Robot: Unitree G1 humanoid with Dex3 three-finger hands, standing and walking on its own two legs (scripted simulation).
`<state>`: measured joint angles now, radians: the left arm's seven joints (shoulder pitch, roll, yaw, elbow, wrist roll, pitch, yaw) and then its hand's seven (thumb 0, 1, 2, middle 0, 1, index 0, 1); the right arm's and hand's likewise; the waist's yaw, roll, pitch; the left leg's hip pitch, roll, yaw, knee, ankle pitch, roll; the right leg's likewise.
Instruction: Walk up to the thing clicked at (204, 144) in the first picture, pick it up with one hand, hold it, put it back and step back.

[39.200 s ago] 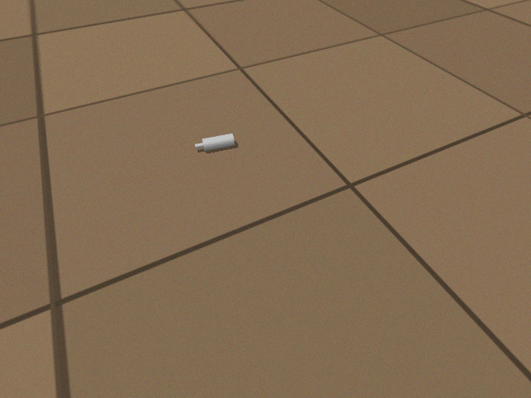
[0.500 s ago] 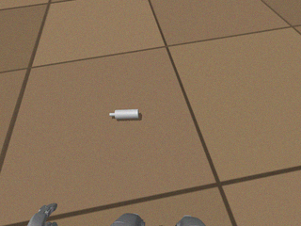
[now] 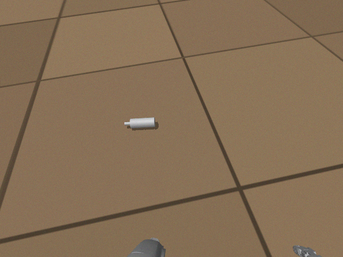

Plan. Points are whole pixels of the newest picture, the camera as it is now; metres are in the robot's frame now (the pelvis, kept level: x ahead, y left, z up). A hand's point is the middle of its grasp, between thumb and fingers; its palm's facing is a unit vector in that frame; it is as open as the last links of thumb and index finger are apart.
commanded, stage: step back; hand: left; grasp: from above
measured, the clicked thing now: (139, 122) +1.07 +0.35 -0.72
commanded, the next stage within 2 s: stand in 1.00 s
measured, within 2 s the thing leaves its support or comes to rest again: neither
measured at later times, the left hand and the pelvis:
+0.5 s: hand out of the picture +0.05 +0.29 -0.14, palm faces +0.06 -0.91 -0.42, open 7.3 cm; pelvis -0.01 +0.00 +0.00, yaw +4 degrees
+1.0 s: hand out of the picture +0.09 +0.30 -0.14, palm faces +0.07 -0.93 -0.37, open 7.3 cm; pelvis +0.03 +0.03 +0.01, yaw +3 degrees
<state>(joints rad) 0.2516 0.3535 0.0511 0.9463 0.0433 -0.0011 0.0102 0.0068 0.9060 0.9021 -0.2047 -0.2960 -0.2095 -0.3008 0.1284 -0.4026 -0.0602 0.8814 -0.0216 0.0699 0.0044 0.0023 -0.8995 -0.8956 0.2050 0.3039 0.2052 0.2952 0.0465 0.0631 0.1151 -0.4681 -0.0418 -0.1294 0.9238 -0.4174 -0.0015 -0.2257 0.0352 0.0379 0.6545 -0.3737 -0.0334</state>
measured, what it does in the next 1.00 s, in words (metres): steps on the spot: left foot, then right foot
